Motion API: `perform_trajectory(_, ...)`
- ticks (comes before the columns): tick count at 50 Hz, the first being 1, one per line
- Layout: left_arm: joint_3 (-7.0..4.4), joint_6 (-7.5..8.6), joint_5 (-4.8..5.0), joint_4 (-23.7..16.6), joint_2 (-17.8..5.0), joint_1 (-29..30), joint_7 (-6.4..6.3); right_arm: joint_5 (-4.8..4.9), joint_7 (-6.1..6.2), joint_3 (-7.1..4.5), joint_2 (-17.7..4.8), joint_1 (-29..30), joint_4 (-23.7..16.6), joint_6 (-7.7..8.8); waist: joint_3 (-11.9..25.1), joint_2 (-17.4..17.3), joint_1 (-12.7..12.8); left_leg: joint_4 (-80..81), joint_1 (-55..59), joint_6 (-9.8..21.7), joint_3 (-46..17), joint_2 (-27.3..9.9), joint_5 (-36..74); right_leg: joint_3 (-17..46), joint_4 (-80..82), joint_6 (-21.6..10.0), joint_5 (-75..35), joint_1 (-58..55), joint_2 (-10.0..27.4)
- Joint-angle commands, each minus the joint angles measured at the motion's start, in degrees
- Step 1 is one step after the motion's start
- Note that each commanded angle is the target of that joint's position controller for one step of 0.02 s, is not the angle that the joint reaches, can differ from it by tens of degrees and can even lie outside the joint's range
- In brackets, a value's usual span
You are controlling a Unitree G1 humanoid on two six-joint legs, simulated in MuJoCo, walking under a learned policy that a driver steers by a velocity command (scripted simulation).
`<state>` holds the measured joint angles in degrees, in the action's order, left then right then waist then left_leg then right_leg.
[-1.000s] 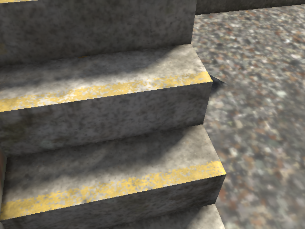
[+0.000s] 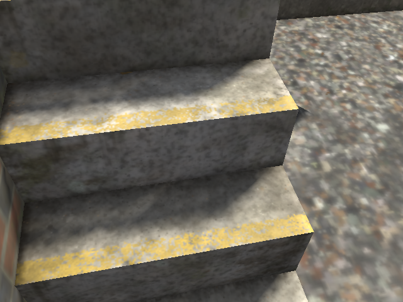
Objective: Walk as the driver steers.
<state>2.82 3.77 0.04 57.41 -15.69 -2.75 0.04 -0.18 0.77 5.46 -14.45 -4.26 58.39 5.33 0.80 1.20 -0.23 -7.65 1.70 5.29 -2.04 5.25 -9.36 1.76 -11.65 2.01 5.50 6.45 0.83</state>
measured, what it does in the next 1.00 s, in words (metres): stands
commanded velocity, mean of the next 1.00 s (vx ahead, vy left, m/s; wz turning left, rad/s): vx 0.50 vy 0.00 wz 0.00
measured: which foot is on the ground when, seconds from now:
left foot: down 0.00-1.00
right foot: down 0.00-1.00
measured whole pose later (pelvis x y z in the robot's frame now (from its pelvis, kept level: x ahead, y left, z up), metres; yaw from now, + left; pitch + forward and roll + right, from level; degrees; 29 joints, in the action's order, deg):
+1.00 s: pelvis +0.00 +0.01 +0.00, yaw +2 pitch +0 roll -1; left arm 3.2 3.9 0.3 55.2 -15.8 -2.6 -0.3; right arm -0.2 0.9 4.9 -14.7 -3.7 56.1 5.0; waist 0.1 1.4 -0.2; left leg -8.3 0.9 5.8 -3.6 6.3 -9.1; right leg 1.0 -13.0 2.8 6.3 7.0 2.2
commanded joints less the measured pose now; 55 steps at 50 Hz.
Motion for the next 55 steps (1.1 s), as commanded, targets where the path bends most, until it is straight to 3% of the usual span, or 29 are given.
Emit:
perform_trajectory(1,-1.16,0.69,0.02,-3.6,-6.0,3.3,-0.16,0.03,0.2,-1.39,-7.2,2.8,-3.0,0.68,3.6,-1.9,0.0,-0.8,-1.6,-3.3,-6.6,-11.9,19.6,4.9,-1.4,-1.8,-11.3,-3.3,6.0)
perform_trajectory(13,-1.33,0.67,0.12,-4.6,-5.8,2.2,-0.3,0.06,0.29,-1.47,-7.1,2.3,-3.5,0.68,3.7,-1.8,0.0,-1.2,-1.3,-3.0,-6.9,-11.7,21.4,4.6,-2.1,-1.6,-11.5,-3.0,6.0)
perform_trajectory(17,-1.1,0.99,0.8,-4.8,-5.9,3.3,-0.41,-0.06,0.4,-1.78,-7.5,3.1,-4.4,0.48,3.5,-1.9,-0.2,-1.5,-1.5,-3.7,-7.3,-11.5,21.6,4.4,-2.5,-1.9,-12.8,-2.9,6.4)
perform_trajectory(55,-0.84,0.92,0.32,-5.6,-6.1,3.9,-0.5,-0.01,0.35,-1.96,-7.4,3.8,-5.5,0.42,4.0,-1.5,0.1,-1.4,-2.3,-3.4,-8.4,-11.0,19.1,3.9,-2.5,-1.6,-11.7,-3.5,6.8)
